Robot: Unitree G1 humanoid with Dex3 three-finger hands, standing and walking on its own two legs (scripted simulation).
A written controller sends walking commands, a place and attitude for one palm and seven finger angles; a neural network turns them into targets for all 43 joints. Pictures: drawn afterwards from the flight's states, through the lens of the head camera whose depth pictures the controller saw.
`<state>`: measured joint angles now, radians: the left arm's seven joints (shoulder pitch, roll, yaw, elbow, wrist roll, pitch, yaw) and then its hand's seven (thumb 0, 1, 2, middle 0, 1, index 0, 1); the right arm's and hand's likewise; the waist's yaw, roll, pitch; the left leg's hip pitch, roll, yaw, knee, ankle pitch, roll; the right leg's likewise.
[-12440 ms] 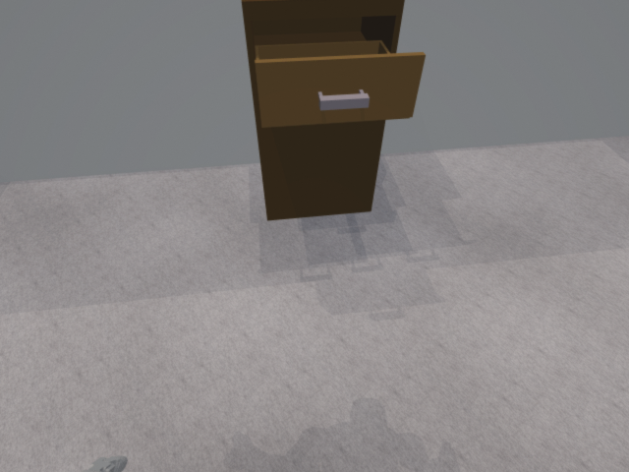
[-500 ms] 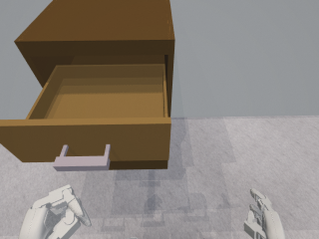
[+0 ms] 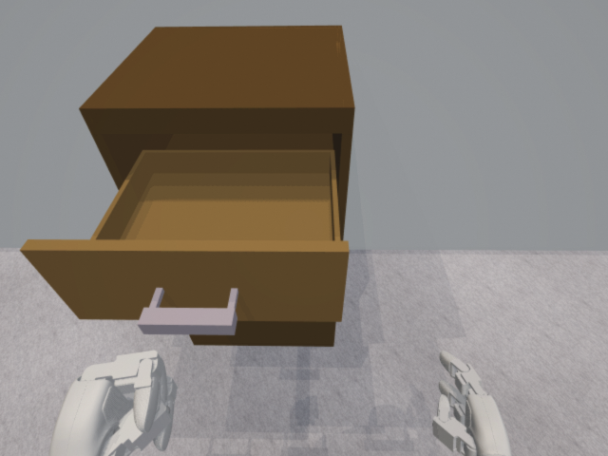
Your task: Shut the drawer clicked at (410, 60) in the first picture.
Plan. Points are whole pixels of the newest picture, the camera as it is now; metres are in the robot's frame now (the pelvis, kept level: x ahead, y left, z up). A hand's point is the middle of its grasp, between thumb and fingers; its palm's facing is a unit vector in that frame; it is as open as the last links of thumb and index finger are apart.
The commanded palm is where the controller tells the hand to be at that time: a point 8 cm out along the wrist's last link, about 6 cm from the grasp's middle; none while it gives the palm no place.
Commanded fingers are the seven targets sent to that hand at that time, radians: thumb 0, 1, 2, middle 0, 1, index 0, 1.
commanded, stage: raise the hand and make a fist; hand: left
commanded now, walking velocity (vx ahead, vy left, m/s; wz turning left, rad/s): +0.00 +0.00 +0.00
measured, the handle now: (192, 307) +0.31 +0.20 +0.02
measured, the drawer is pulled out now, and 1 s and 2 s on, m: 0.29 0.29 0.29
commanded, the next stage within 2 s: bring the fist close to the handle in 0.30 s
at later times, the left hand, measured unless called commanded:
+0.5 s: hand (176, 414) +0.14 +0.14 +0.11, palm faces +0.10 -0.99 -0.06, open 3.3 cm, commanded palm +0.10 +0.20 +0.11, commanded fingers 0.00 0.90 0.90 -1.40 -1.60 -1.40 -1.60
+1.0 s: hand (193, 391) +0.18 +0.15 +0.06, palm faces +0.10 -0.99 -0.05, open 3.3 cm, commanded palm +0.14 +0.21 +0.06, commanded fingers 0.00 0.90 0.90 -1.40 -1.60 -1.40 -1.60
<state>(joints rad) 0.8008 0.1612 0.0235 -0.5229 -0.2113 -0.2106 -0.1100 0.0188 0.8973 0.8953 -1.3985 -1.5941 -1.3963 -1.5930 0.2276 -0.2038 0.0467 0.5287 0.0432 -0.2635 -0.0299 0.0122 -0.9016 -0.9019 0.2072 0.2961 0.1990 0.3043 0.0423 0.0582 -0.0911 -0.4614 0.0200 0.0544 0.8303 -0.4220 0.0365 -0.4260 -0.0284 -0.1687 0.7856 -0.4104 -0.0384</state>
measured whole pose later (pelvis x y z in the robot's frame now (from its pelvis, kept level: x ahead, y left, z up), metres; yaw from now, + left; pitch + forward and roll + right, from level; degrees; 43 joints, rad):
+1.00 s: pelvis +0.00 -0.02 -0.01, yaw +0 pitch +8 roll +0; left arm 0.61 0.16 0.10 -0.20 -0.23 -0.36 -0.14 0.02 0.90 0.90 -1.40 -1.60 -1.40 -1.60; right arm 0.23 -0.24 0.00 0.58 0.02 -0.26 -0.04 0.01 -0.90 -0.90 0.20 0.30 0.20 0.30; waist 0.01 0.04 -0.08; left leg -0.58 0.04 0.04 0.88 -0.44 0.01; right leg -0.56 -0.02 -0.17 0.86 -0.44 -0.07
